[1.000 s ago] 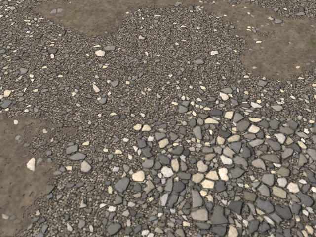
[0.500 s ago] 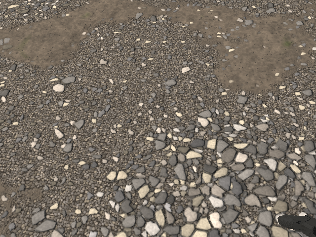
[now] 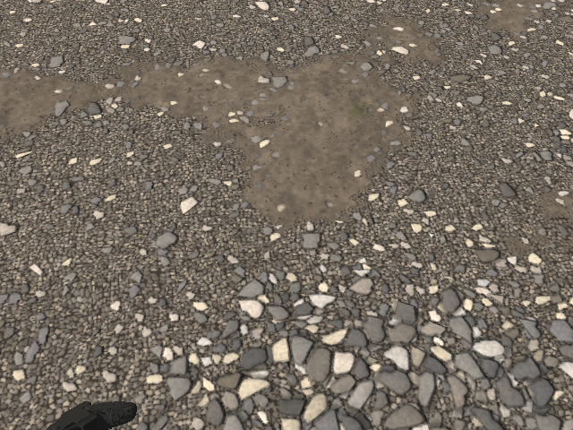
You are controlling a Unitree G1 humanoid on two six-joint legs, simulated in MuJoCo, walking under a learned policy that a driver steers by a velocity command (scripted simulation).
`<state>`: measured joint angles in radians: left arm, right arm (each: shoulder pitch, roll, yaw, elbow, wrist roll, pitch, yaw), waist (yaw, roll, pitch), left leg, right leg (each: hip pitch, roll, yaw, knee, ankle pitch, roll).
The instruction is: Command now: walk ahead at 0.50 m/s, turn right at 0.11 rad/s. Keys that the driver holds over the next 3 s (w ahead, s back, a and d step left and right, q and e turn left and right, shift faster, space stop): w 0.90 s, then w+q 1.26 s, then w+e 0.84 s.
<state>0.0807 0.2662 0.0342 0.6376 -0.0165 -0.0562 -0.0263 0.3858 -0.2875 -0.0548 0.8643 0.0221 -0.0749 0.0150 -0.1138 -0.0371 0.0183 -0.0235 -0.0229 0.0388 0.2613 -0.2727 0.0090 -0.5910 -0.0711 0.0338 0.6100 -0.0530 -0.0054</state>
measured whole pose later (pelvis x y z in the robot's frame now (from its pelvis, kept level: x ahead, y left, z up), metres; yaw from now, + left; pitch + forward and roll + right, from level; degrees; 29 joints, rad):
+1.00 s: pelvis +0.53 +0.01 +0.00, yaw +1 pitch +2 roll +2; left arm 0.08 0.28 0.04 0.75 -0.01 -0.07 -0.01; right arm 0.35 -0.27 -0.05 0.89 0.01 -0.08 0.01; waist -0.09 -0.04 0.02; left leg -0.04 -0.07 0.02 0.22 -0.21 0.05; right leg -0.64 -0.11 0.05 0.63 0.04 0.02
